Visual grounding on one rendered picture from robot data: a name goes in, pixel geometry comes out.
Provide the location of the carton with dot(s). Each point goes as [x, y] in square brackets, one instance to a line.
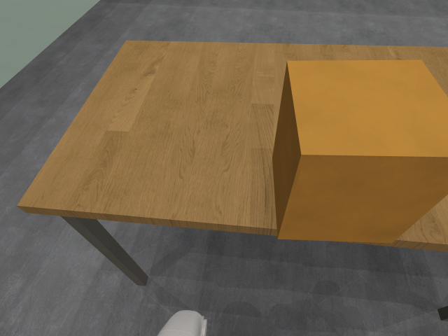
[361, 149]

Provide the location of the left robot thigh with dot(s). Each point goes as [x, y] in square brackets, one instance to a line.
[185, 323]

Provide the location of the table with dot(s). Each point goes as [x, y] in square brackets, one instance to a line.
[182, 134]

